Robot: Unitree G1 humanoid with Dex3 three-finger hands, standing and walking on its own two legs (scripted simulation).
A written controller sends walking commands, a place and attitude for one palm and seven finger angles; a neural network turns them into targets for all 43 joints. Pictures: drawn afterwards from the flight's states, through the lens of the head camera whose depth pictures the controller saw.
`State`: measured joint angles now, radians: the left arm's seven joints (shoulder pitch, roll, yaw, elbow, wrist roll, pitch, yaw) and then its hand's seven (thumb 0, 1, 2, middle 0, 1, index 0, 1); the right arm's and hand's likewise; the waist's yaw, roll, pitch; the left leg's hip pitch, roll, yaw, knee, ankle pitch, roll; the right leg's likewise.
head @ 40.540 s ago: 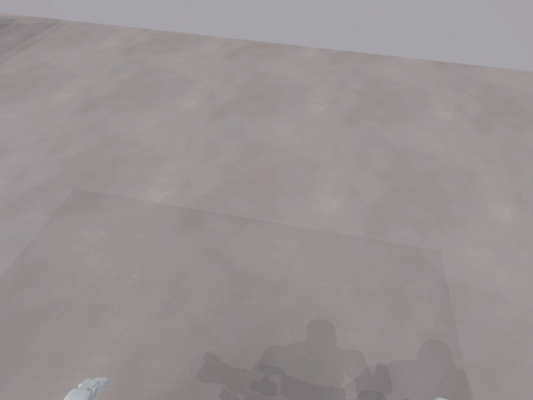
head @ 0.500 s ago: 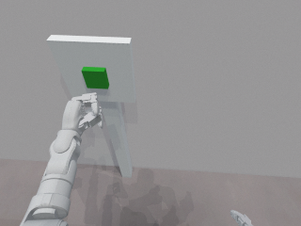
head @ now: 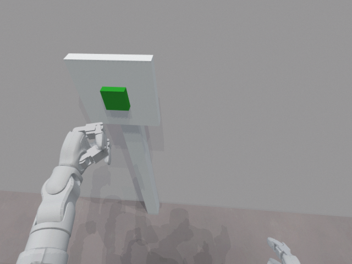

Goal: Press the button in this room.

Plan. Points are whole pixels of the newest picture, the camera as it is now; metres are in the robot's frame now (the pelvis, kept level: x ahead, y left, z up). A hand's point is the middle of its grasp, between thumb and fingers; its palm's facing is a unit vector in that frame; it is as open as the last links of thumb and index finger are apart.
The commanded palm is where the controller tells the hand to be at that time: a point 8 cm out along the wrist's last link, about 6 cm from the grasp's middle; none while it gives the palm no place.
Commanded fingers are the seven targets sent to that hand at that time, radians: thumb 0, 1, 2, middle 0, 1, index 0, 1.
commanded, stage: draw the hand back to the body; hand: left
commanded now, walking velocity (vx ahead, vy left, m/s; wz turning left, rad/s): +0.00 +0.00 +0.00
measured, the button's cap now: (116, 98) +0.51 +0.18 +0.13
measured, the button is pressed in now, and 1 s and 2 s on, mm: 0 0 0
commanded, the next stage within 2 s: step back with the hand held close in 1.24 s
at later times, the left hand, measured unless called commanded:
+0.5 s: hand (61, 179) +0.24 +0.22 +0.14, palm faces +0.21 -0.96 -0.21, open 3.1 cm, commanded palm +0.20 +0.27 +0.16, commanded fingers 0.00 0.90 0.90 -1.30 -1.50 -1.30 -1.50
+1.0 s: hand (9, 193) +0.20 +0.26 +0.18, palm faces +0.39 -0.83 -0.39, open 3.1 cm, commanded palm +0.15 +0.30 +0.20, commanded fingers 0.00 0.90 0.90 -1.30 -1.50 -1.30 -1.50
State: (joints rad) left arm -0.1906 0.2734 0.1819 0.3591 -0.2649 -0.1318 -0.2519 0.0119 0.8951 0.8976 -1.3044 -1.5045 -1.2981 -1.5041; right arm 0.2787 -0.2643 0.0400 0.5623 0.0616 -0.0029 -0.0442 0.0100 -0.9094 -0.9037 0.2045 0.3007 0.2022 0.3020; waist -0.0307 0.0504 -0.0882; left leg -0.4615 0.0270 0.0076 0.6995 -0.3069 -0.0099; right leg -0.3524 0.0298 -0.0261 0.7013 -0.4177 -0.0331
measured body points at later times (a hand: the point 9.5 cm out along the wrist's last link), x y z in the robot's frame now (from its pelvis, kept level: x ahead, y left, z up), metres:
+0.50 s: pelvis +0.00 +0.02 +0.02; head -0.02 +0.01 +0.47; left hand +0.23 +0.27 +0.16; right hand +0.20 -0.19 -0.05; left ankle +0.03 +0.13 -0.72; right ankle -0.04 -0.10 -0.72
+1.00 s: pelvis +0.02 +0.02 +0.03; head -0.01 +0.00 +0.47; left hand +0.17 +0.30 +0.21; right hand +0.21 -0.20 -0.06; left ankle +0.03 +0.13 -0.72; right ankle -0.03 -0.10 -0.72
